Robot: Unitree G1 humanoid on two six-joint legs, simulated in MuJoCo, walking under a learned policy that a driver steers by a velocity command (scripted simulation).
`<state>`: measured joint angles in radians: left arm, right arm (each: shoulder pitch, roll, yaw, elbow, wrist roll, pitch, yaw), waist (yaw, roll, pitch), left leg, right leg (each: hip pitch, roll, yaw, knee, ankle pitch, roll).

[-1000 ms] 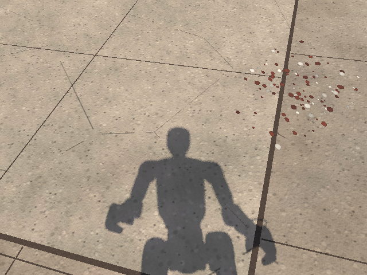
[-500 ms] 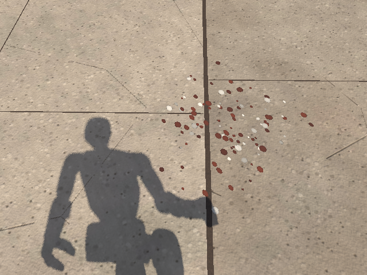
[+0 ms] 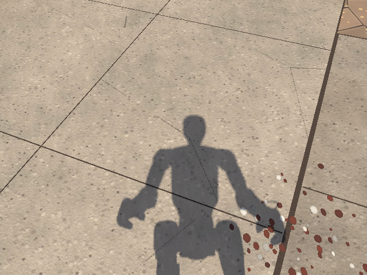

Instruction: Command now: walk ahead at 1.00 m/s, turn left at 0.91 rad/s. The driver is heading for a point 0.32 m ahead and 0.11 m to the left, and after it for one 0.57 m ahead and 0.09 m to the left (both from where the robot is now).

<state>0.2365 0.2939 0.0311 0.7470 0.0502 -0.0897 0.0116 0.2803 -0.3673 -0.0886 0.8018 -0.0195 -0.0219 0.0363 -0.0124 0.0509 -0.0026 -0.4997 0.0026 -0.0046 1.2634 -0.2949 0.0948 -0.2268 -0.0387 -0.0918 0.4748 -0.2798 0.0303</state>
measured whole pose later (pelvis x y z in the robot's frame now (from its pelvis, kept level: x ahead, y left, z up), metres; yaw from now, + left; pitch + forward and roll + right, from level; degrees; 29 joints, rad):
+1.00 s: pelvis +0.68 +0.10 -0.01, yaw +34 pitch -1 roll -1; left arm 0.17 0.23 0.02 0.77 0.02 -0.03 -0.01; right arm 0.17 -0.25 -0.04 0.77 -0.01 0.05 -0.04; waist 0.03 0.01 0.06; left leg -0.37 0.04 -0.09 0.68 -0.31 -0.03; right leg -0.36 0.08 -0.03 0.45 -0.08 -0.07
